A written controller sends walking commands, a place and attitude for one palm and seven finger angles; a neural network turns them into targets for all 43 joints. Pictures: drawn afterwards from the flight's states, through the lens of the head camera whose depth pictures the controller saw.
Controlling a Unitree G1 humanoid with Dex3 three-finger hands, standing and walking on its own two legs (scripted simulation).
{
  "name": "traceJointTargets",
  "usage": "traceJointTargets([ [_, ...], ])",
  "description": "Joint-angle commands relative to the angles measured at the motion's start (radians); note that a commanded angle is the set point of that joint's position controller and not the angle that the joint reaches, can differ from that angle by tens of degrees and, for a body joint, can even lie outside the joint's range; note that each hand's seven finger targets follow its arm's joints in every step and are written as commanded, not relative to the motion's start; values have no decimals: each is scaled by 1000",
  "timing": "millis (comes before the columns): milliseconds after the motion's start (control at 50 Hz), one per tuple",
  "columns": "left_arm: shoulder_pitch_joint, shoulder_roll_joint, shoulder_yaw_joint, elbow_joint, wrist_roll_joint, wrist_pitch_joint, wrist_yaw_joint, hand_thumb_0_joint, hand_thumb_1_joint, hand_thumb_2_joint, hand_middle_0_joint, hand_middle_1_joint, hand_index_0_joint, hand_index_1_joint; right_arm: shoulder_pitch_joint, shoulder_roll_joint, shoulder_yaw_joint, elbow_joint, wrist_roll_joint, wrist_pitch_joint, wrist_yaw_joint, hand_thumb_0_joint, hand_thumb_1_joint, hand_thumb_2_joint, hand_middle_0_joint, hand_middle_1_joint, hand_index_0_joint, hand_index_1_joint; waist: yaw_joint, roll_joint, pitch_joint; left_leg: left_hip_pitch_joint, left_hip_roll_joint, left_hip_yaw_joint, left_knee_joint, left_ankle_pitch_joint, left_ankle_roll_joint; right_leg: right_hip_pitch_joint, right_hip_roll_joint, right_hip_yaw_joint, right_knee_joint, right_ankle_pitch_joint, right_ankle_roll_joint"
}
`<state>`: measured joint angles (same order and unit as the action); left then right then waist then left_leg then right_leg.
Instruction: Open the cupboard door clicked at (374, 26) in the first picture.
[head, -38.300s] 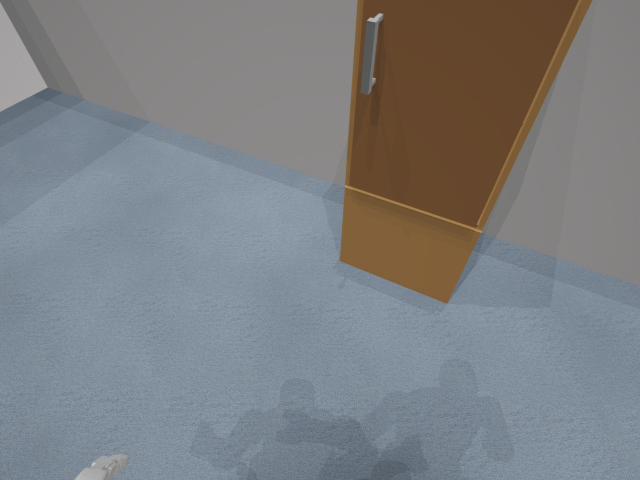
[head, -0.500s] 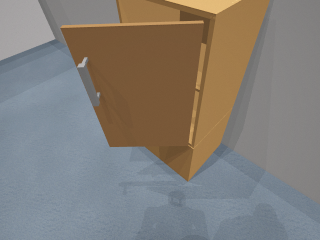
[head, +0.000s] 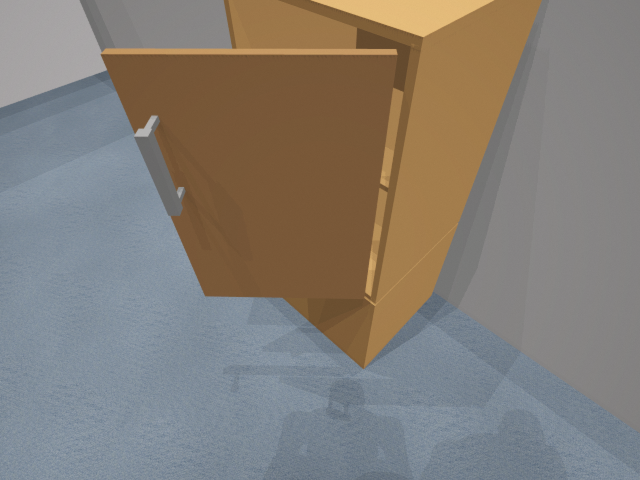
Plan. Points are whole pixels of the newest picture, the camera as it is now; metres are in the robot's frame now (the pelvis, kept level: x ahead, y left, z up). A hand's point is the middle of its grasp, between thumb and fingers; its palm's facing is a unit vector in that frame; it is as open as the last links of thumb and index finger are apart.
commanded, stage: come to a stop and stand still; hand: left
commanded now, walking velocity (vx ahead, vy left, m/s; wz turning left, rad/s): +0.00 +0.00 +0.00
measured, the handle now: (164, 168) +0.54 +0.28 +0.08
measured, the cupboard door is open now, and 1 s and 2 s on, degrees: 43 43 43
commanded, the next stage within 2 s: look again from close up in 0.26 s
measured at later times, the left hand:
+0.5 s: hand out of the picture -0.02 +0.15 -0.17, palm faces +0.03 -0.98 -0.19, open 7.4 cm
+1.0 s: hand out of the picture -0.02 +0.16 -0.17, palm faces +0.05 -0.98 -0.19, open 7.4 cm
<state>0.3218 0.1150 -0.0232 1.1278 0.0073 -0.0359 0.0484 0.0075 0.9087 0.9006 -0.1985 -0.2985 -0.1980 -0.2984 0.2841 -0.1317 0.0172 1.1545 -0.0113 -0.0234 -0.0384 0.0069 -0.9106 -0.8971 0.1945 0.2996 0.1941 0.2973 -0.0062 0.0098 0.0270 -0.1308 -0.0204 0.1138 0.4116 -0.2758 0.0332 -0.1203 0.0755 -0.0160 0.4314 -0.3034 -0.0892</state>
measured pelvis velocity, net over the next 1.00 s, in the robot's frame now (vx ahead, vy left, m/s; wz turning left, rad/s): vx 0.00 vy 0.00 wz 0.01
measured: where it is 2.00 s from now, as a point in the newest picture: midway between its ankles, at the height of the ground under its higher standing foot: outside the picture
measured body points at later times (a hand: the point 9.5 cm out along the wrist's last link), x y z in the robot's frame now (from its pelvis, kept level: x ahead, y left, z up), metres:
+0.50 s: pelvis +0.00 -0.01 +0.00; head +0.02 -0.02 +0.45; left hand -0.02 +0.20 -0.16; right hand -0.02 -0.22 -0.17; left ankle -0.03 +0.09 -0.74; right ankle -0.05 -0.06 -0.74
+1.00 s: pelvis +0.00 +0.00 +0.00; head +0.01 -0.01 +0.45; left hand -0.03 +0.21 -0.16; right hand -0.02 -0.21 -0.16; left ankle -0.03 +0.09 -0.74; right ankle -0.05 -0.06 -0.74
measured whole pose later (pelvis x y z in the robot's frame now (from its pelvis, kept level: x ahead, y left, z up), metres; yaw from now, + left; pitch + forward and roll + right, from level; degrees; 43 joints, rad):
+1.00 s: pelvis +0.00 +0.00 +0.00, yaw +0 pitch -1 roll +1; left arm 0.32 0.12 -0.01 1.13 0.01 -0.03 0.05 0.00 0.90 0.90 -0.20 -0.30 -0.20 -0.30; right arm 0.30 -0.12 0.02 1.16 -0.01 -0.02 -0.04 0.00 -0.90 -0.90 0.19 0.30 0.19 0.30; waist 0.00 0.00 0.03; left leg -0.12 -0.02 0.10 0.38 -0.25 0.03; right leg -0.10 0.08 -0.02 0.39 -0.28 -0.09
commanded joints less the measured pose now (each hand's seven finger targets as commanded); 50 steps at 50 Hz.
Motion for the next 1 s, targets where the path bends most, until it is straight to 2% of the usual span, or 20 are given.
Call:
traceJointTargets([
  [0,89,104,18,-20,1,-6,8,0,900,900,-200,-300,-200,-300,91,-72,-13,-10,3,-8,-11,0,-900,-900,200,300,200,300,-2,-43,29,6,120,-113,-34,194,-4,-19,-193,161,-59,514,49],
  [60,84,109,19,-23,0,-4,8,0,900,900,-200,-300,-200,-300,86,-74,-13,-10,3,-7,-12,0,-900,-900,200,300,200,300,-1,-26,33,8,122,-113,-42,185,-7,-22,-193,161,-66,487,49],
  [120,83,114,23,-25,0,-3,8,0,900,900,-200,-300,-200,-300,88,-75,-14,-12,2,-6,-13,0,-900,-900,200,300,200,300,-1,-35,31,5,120,-111,-38,190,-8,-8,-192,158,-67,519,55],
  [160,83,113,23,-26,-1,-2,7,0,900,900,-200,-300,-200,-300,84,-75,-14,-11,2,-5,-13,0,-900,-900,200,300,200,300,1,-18,33,10,121,-110,-42,177,-9,-15,-193,162,-78,484,58],
  [220,83,118,23,-25,-1,-2,8,0,900,900,-200,-300,-200,-300,86,-77,-13,-10,2,-1,-13,0,-900,-900,200,300,200,300,0,-38,44,-1,118,-107,-41,156,-11,-13,-193,166,-85,494,66],
  [300,83,116,25,-26,0,-1,8,0,900,900,-200,-300,-200,-300,87,-76,-14,-9,2,-2,-13,0,-900,-900,200,300,200,300,2,-28,39,3,119,-107,-44,163,-10,-9,-192,164,-92,480,71],
  [480,86,113,26,-24,0,-2,7,0,900,900,-200,-300,-200,-300,95,-71,-12,-4,3,-5,-15,0,-900,-900,200,300,200,300,4,-28,43,6,125,-114,-54,181,-8,-12,-186,155,-96,451,67],
  [760,87,99,23,-18,-1,-2,5,0,900,900,-200,-300,-200,-300,98,-76,-14,4,0,-9,-13,0,-900,-900,200,300,200,300,6,-25,54,12,132,-134,-78,179,-2,-43,-183,150,-101,332,47],
  [920,89,103,25,-16,0,-4,6,0,900,900,-200,-300,-200,-300,96,-77,-15,4,1,-11,-14,0,-900,-900,200,300,200,300,6,-30,41,23,134,-136,-75,214,-1,-33,-185,148,-93,376,47],
  [980,88,137,38,-25,4,-7,7,0,900,900,-200,-300,-200,-300,85,-98,-22,-8,1,-6,-11,0,-900,-900,200,300,200,300,16,-23,50,-15,118,-119,-52,176,-4,-6,-212,167,-89,437,46],
])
